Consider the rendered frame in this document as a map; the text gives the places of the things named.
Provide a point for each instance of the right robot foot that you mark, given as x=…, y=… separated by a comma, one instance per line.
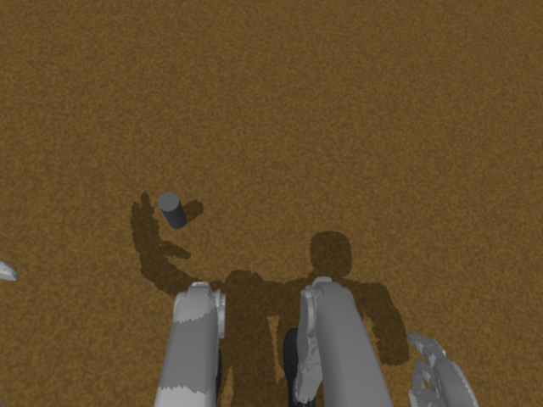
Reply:
x=290, y=366

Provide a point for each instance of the right robot hand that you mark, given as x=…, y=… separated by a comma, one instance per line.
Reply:
x=449, y=384

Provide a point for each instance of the left robot hand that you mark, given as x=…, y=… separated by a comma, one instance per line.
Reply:
x=8, y=272

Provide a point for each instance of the can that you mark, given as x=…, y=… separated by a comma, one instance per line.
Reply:
x=171, y=207

